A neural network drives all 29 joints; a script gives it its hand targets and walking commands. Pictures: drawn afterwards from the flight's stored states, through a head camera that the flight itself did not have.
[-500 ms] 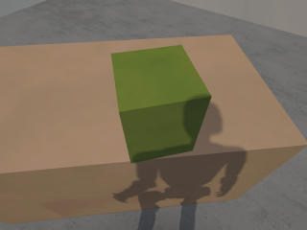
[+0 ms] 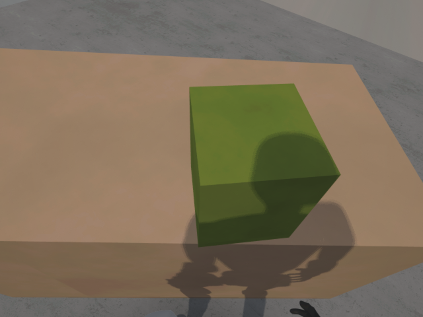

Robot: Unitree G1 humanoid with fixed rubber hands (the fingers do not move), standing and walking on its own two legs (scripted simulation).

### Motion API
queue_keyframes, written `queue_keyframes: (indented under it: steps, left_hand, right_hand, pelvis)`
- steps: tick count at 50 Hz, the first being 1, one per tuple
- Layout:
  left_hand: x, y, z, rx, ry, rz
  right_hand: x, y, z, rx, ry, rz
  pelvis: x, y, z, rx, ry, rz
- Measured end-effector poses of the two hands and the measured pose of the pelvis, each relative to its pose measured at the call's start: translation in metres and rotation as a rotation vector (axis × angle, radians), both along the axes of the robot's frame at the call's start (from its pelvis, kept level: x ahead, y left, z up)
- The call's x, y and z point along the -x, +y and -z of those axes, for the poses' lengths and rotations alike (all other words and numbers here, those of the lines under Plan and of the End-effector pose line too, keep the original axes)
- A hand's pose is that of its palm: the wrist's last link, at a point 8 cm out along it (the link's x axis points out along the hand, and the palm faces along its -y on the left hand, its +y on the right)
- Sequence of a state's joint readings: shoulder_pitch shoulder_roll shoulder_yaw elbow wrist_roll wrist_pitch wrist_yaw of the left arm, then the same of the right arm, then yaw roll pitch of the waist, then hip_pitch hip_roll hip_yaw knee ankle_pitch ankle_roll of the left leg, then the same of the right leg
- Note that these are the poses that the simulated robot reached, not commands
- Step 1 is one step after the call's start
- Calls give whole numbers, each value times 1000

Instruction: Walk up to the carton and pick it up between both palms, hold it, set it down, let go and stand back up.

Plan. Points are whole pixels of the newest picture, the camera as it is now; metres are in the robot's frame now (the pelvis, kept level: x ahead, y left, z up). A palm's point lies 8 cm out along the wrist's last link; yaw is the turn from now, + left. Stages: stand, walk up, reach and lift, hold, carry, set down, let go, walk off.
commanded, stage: walk up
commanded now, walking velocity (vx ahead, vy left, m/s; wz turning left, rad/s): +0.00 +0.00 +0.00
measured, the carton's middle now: (243, 169) +0.37 -0.06 +0.05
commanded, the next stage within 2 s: none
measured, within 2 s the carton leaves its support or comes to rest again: neither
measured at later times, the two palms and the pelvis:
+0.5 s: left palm out of the picture +0.05 +0.20 -0.13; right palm out of the picture +0.02 -0.24 -0.13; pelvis +0.02 -0.02 +0.01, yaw +1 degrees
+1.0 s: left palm out of the picture +0.02 +0.17 -0.14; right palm out of the picture +0.04 -0.24 -0.14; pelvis +0.04 -0.03 +0.01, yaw +0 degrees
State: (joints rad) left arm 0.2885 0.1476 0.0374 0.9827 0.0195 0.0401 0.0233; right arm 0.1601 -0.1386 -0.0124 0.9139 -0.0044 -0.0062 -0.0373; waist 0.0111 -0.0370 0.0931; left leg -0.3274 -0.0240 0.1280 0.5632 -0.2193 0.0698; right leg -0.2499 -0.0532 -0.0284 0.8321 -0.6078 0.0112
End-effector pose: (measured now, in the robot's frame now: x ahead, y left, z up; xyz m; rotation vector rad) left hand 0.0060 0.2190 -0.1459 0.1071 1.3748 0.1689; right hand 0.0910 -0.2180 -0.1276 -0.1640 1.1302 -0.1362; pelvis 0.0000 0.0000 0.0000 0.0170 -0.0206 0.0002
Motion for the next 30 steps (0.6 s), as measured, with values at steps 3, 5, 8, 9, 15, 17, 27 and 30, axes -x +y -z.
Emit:
queue_keyframes:
  steps: [3, 5, 8, 9, 15, 17, 27, 30]
  left_hand:
    - [-23, 6, -8, -38, -52, 30]
    - [-33, 8, -13, -64, -85, 38]
    - [-39, 4, -26, -84, -124, 35]
    - [-39, 3, -29, -87, -131, 34]
    - [-49, -6, -29, -63, -151, 41]
    - [-54, -12, -26, -41, -162, 41]
    - [-40, -19, -20, -21, -97, 22]
    - [-30, -20, -21, -24, -61, 12]
  right_hand:
    - [23, -1, 9, -25, 40, 34]
    - [38, -3, 17, -42, 71, 48]
    - [55, -7, 24, -64, 117, 61]
    - [58, -8, 24, -70, 127, 69]
    - [65, -13, 16, -72, 147, 66]
    - [66, -15, 11, -62, 154, 66]
    - [64, -18, 5, -36, 209, 63]
    - [60, -16, 7, -42, 213, 58]
  pelvis:
    - [1, -1, 0, -10, 3, 1]
    - [3, -3, 1, -20, -1, 2]
    - [2, -4, -2, 5, -11, -9]
    - [0, -5, -3, 5, -8, -5]
    - [-9, -12, -9, 8, -26, -6]
    - [-12, -14, -11, 7, -27, -4]
    - [-24, -18, -14, 6, -12, -14]
    - [-27, -18, -14, 5, -10, -14]
